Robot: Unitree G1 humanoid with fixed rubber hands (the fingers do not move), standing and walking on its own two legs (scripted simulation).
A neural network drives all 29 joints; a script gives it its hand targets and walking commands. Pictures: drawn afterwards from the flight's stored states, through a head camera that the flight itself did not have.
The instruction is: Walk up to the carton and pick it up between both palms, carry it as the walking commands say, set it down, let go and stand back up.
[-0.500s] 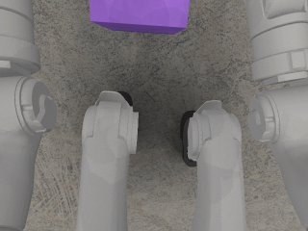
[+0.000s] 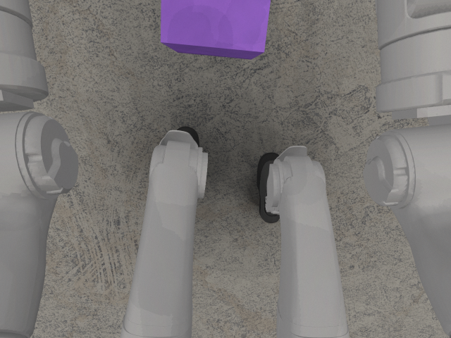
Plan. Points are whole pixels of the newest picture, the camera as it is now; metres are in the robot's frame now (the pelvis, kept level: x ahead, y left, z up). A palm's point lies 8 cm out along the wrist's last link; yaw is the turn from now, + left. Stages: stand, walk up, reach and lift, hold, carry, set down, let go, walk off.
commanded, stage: set down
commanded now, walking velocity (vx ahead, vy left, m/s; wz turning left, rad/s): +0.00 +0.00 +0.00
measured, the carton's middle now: out of the picture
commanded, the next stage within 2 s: let go in 0.54 s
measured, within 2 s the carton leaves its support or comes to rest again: neither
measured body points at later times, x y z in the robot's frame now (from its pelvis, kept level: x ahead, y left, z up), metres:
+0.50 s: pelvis +0.00 +0.00 +0.11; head +0.36 +0.04 +0.36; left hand +0.58 +0.28 +0.03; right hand +0.62 -0.10 +0.01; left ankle +0.14 +0.14 -0.49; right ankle +0.09 -0.12 -0.49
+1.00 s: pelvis +0.03 +0.00 +0.18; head +0.29 +0.03 +0.54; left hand +0.40 +0.27 +0.07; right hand +0.45 -0.16 +0.07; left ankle +0.14 +0.14 -0.49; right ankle +0.09 -0.12 -0.49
